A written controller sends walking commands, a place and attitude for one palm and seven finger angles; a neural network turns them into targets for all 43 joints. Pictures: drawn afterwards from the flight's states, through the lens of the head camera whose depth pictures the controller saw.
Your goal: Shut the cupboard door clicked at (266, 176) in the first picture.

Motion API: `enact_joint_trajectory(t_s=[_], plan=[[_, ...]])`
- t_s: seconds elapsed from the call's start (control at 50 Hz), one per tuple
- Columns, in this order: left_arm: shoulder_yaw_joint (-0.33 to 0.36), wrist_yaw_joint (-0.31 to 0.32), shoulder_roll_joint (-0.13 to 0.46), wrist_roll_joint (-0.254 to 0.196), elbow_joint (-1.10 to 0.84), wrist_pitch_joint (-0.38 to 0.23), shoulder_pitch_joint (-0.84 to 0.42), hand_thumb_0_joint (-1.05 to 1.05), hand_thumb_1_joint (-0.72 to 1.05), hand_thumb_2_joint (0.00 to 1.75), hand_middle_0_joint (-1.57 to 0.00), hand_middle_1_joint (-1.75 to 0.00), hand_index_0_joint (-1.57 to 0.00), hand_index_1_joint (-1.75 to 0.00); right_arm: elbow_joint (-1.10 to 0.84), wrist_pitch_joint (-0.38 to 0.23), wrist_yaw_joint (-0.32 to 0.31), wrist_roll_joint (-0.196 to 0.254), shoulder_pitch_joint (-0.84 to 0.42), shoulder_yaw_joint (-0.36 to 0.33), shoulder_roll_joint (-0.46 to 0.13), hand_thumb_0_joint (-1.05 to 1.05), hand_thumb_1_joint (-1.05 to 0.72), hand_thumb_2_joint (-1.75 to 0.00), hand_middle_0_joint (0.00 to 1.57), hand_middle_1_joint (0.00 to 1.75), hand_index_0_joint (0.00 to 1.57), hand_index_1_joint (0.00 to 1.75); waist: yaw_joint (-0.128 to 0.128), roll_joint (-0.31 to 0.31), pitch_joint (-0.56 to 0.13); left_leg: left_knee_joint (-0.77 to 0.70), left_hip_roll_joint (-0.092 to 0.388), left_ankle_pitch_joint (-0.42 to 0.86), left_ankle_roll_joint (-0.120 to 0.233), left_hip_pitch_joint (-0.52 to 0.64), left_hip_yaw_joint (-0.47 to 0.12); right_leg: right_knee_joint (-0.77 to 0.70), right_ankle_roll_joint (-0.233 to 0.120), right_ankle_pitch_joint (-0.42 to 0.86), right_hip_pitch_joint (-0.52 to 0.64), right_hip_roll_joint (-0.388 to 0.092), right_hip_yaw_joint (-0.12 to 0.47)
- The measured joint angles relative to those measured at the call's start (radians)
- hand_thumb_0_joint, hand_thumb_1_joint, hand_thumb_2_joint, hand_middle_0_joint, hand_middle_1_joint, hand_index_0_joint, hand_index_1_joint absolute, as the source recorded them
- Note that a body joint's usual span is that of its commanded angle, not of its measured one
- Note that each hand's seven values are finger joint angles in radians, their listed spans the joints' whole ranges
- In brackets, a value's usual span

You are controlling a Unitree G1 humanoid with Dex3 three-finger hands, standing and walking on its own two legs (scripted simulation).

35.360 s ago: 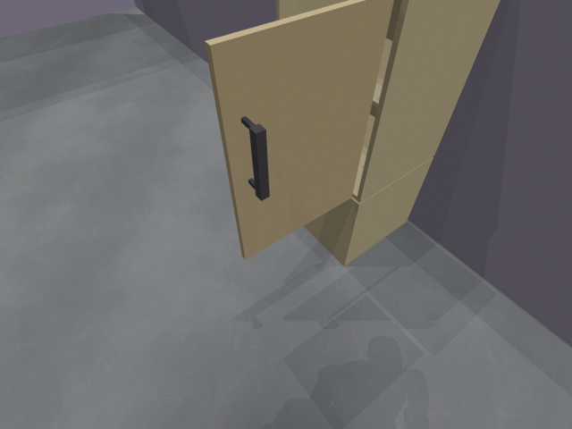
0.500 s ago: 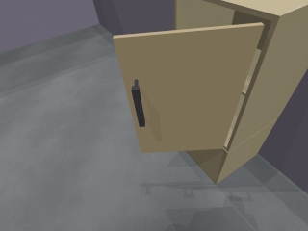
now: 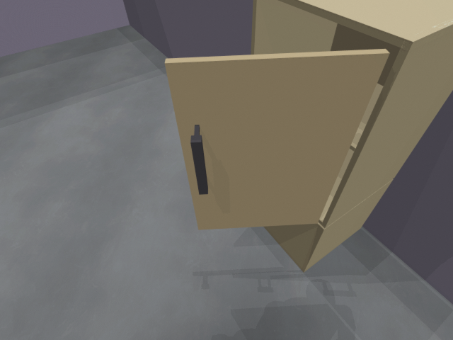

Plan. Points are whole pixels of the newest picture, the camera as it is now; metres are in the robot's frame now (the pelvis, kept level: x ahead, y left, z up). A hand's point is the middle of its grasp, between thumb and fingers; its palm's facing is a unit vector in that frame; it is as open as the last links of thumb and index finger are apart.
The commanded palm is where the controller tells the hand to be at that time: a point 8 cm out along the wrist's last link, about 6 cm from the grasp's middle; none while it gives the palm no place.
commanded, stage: look again from close up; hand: left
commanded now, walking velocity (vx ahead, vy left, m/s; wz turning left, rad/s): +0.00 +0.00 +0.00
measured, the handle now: (200, 161) +0.49 +0.09 +0.01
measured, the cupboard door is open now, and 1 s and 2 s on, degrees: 59 59 59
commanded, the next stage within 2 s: shuffle to correct the standing spot in 0.28 s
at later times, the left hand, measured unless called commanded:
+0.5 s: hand out of the picture +0.04 +0.15 -0.17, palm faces +0.02 -0.98 -0.20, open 7.3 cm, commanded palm none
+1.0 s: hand out of the picture +0.02 +0.08 -0.19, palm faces +0.13 -0.98 -0.14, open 7.4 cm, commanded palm none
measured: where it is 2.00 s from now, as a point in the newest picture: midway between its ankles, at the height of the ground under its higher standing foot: outside the picture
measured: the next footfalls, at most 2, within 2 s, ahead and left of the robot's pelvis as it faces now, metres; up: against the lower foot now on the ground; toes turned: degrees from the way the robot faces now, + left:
left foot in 1.10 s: +0.10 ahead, +0.02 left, +0.00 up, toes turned +10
right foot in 1.48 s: +0.11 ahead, -0.28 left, +0.00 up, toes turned +3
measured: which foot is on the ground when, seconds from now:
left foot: down 0.00-0.82, up 0.84-1.00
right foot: down 0.00-1.00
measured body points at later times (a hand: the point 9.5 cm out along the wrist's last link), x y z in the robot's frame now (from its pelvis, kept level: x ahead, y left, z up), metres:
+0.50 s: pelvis +0.03 -0.02 +0.00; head +0.05 -0.03 +0.45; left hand +0.04 +0.20 -0.16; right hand +0.04 -0.24 -0.16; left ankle -0.02 +0.08 -0.74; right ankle +0.03 -0.11 -0.74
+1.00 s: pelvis +0.06 -0.08 -0.01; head +0.09 -0.05 +0.44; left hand +0.02 +0.13 -0.18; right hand +0.10 -0.31 -0.16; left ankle +0.01 +0.03 -0.70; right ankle +0.03 -0.11 -0.74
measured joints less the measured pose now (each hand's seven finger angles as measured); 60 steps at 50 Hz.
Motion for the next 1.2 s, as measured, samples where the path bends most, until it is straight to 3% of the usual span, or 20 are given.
enact_joint_trajectory(t_s=[0.4, 0.68, 0.82, 0.88, 0.94, 1.0, 1.06, 1.1, 1.14, 1.2], plan=[[-0.004, 0.005, -0.004, -0.001, 0.046, -0.011, 0.014, 0.01, 0.93, 0.9, -0.2, -0.3, -0.2, -0.3, 0.034, -0.013, -0.014, 0.002, -0.072, -0.005, -0.011, 0.0, -0.91, -0.9, 0.2, 0.3, 0.2, 0.29, 0.015, -0.014, 0.011, -0.008, 0.029, -0.038, -0.03, 0.049, -0.017, -0.011, -0.025, -0.041, 0.053, 0.029, -0.017], [0.011, -0.008, -0.008, 0.01, 0.039, 0.008, 0.043, 0.01, 0.92, 0.9, -0.2, -0.3, -0.2, -0.3, 0.061, 0.002, -0.022, -0.01, -0.043, -0.014, 0.027, 0.0, -0.9, -0.9, 0.2, 0.3, 0.2, 0.3, 0.009, -0.039, 0.012, 0.053, 0.043, -0.09, -0.057, 0.037, -0.061, 0.061, -0.054, -0.116, 0.048, 0.036, -0.062], [0.03, -0.017, -0.026, 0.016, 0.013, 0.017, 0.071, 0.01, 0.91, 0.9, -0.2, -0.3, -0.2, -0.3, 0.048, 0.012, -0.04, -0.009, -0.044, -0.034, 0.024, 0.0, -0.9, -0.9, 0.2, 0.3, 0.2, 0.3, 0.009, -0.03, 0.028, 0.154, 0.083, -0.144, -0.075, -0.015, -0.07, 0.104, -0.087, -0.153, 0.025, 0.071, -0.083], [0.039, -0.011, -0.025, 0.019, -0.002, 0.018, 0.071, 0.01, 0.91, 0.9, -0.2, -0.3, -0.2, -0.3, 0.04, 0.024, -0.046, -0.003, -0.055, -0.042, 0.026, 0.0, -0.9, -0.9, 0.2, 0.3, 0.2, 0.3, 0.013, -0.04, 0.043, 0.342, 0.097, -0.247, -0.053, -0.096, -0.06, 0.089, -0.112, -0.152, 0.037, 0.086, -0.107], [0.047, -0.004, -0.025, 0.023, -0.02, 0.023, 0.072, 0.0, 0.91, 0.9, -0.2, -0.3, -0.2, -0.3, 0.031, 0.035, -0.047, 0.0, -0.082, -0.049, 0.028, 0.0, -0.9, -0.9, 0.2, 0.3, 0.2, 0.3, 0.033, -0.06, 0.06, 0.507, 0.094, -0.316, -0.048, -0.179, -0.047, 0.051, -0.129, -0.132, 0.059, 0.099, -0.117], [0.05, -0.003, -0.023, 0.028, -0.032, 0.035, 0.08, 0.0, 0.91, 0.9, -0.2, -0.3, -0.2, -0.3, 0.008, 0.037, -0.045, 0.0, -0.115, -0.055, 0.028, 0.0, -0.9, -0.9, 0.2, 0.3, 0.2, 0.29, 0.044, -0.076, 0.062, 0.512, 0.092, -0.3, -0.047, -0.219, -0.02, 0.02, -0.134, -0.114, 0.073, 0.113, -0.117], [0.05, -0.008, -0.018, 0.028, -0.036, 0.045, 0.089, 0.0, 0.91, 0.9, -0.2, -0.3, -0.2, -0.3, -0.02, 0.028, -0.045, -0.001, -0.139, -0.055, 0.033, 0.0, -0.9, -0.9, 0.2, 0.3, 0.2, 0.29, 0.04, -0.083, 0.054, 0.375, 0.09, -0.198, -0.045, -0.197, 0.006, 0.02, -0.134, -0.114, 0.075, 0.128, -0.117], [0.051, -0.014, -0.014, 0.021, -0.038, 0.049, 0.097, 0.01, 0.9, 0.9, -0.2, -0.3, -0.2, -0.3, -0.036, 0.011, -0.046, -0.004, -0.141, -0.052, 0.037, 0.0, -0.9, -0.9, 0.2, 0.3, 0.2, 0.29, 0.032, -0.085, 0.046, 0.223, 0.091, -0.059, -0.03, -0.144, 0.016, 0.075, -0.129, -0.142, 0.058, 0.137, -0.117], [0.055, -0.017, -0.006, 0.016, -0.036, 0.059, 0.088, 0.01, 0.91, 0.9, -0.2, -0.3, -0.2, -0.3, -0.046, 0.003, -0.047, -0.011, -0.143, -0.047, 0.048, 0.0, -0.9, -0.9, 0.2, 0.3, 0.2, 0.29, 0.025, -0.106, 0.044, 0.236, 0.083, -0.065, -0.018, -0.142, 0.034, 0.271, -0.068, -0.238, -0.015, 0.116, -0.089], [0.065, -0.024, 0.003, 0.024, -0.052, 0.074, 0.056, 0.01, 0.91, 0.9, -0.2, -0.3, -0.2, -0.3, -0.057, 0.001, -0.053, -0.016, -0.128, -0.044, 0.041, 0.0, -0.92, -0.9, 0.2, 0.3, 0.2, 0.3, 0.013, -0.092, 0.036, 0.211, 0.096, -0.07, -0.023, -0.132, 0.028, 0.581, -0.024, -0.287, -0.144, 0.092, -0.027]])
